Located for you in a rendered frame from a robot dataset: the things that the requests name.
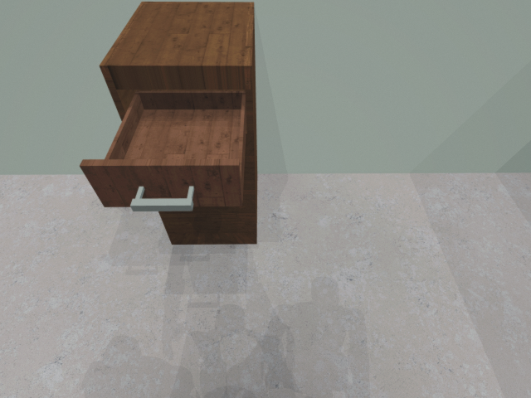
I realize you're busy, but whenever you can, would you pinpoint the cabinet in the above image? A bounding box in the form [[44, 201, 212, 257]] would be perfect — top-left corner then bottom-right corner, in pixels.
[[100, 2, 257, 245]]

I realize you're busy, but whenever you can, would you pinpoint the drawer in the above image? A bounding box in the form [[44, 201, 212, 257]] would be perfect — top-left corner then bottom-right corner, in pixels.
[[80, 91, 246, 207]]

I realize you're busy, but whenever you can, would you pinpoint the handle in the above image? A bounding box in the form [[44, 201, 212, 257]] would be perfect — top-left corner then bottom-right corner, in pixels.
[[130, 186, 194, 211]]

